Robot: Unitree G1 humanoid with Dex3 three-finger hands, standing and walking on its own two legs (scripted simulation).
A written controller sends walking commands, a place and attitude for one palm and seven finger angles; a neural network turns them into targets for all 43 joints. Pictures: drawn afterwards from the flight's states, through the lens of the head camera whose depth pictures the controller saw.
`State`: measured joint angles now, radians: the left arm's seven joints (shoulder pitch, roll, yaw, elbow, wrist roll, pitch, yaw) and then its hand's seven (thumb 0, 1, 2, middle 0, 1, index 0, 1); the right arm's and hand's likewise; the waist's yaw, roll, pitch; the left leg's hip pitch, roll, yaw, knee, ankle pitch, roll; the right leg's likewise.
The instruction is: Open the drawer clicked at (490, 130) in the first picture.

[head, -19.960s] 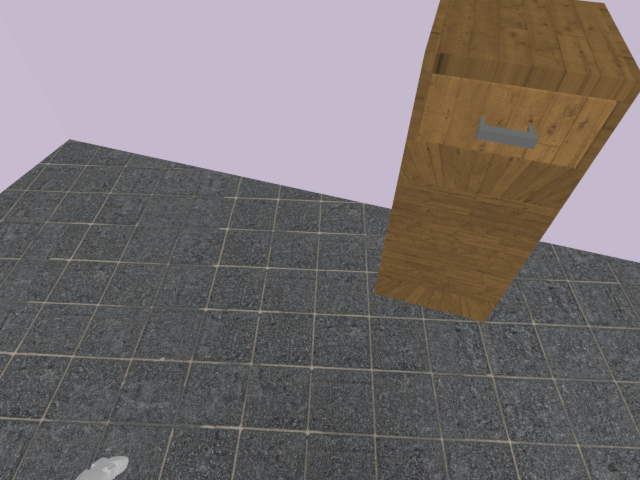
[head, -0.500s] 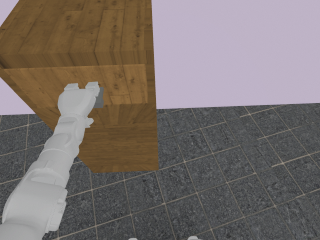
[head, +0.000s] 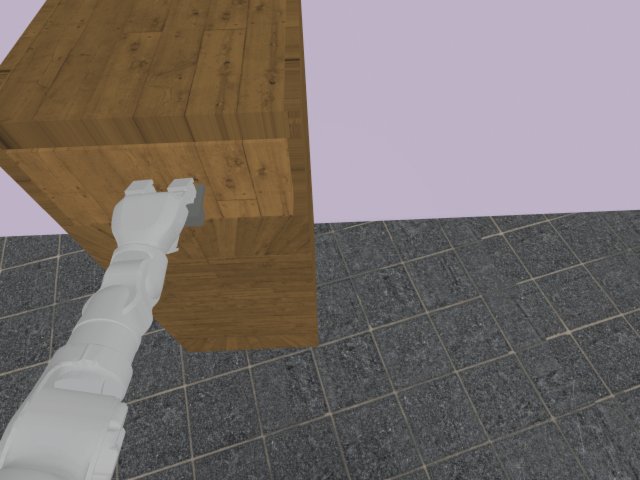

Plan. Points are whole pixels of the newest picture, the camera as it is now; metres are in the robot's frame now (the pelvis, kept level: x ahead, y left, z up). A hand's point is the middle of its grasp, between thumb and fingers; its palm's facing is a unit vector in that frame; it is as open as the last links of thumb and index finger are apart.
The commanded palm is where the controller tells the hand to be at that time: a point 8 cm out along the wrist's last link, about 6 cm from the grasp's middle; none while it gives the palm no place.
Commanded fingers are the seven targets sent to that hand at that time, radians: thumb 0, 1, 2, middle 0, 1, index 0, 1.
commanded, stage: pull the drawer open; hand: left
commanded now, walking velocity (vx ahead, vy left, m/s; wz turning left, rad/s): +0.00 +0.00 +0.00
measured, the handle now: (162, 204) +0.48 +0.22 +0.03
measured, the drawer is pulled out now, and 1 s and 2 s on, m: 0.00 0.11 0.23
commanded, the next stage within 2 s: none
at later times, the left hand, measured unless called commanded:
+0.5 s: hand (162, 272) +0.38 +0.21 +0.01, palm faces -0.02 -0.07 -1.00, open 5.5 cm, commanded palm +0.34 +0.22 +0.07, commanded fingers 0.00 0.90 0.90 -0.40 -1.35 -0.40 -1.35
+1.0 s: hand (154, 312) +0.33 +0.21 +0.01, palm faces -0.02 -0.08 -1.00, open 5.6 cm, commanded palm +0.28 +0.22 +0.07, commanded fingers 0.00 0.90 0.90 -0.40 -1.35 -0.40 -1.35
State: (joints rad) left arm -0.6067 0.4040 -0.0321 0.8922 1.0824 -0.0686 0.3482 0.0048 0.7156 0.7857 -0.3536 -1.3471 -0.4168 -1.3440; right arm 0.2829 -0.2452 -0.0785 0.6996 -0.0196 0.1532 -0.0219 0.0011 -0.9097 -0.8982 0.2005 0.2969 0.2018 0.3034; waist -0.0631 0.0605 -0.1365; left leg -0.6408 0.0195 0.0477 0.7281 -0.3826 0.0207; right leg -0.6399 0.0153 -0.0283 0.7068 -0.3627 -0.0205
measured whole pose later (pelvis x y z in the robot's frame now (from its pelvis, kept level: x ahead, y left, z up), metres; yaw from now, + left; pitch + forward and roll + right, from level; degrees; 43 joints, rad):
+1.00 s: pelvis +0.02 -0.01 +0.01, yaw +0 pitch +11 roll +0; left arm -0.04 0.34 -0.09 0.29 1.05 0.03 0.33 0.01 0.71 0.78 -0.31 -1.35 -0.42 -1.35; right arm 0.15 -0.24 -0.04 0.63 -0.02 0.12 -0.02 0.01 -0.91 -0.90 0.20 0.30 0.20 0.30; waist 0.01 0.06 -0.11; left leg -0.46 0.01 0.06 0.66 -0.39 0.01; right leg -0.48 0.01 -0.01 0.67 -0.39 -0.02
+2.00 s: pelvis +0.00 -0.01 +0.00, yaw -1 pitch +9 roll +1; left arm 0.47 0.35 -0.08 -0.13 1.05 -0.02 0.43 0.01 0.69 0.77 -0.32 -1.35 -0.42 -1.35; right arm 0.09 -0.24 -0.03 0.59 -0.05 0.11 0.01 0.01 -0.91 -0.90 0.20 0.30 0.20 0.30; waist 0.06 0.05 -0.09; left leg -0.49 0.02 0.07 0.75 -0.43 0.00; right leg -0.52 0.02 0.00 0.78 -0.42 -0.03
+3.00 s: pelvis -0.01 -0.02 -0.02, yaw -1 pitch +10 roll +1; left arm 0.74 0.40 -0.02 -0.27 1.01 -0.07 0.50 -0.03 0.67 0.74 -0.33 -1.35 -0.42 -1.35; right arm 0.11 -0.24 -0.01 0.52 -0.05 0.13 0.02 0.01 -0.91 -0.90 0.20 0.30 0.20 0.30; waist 0.07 0.05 -0.11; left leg -0.57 0.03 0.06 0.85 -0.45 -0.01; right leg -0.61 0.03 0.00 0.88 -0.45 -0.05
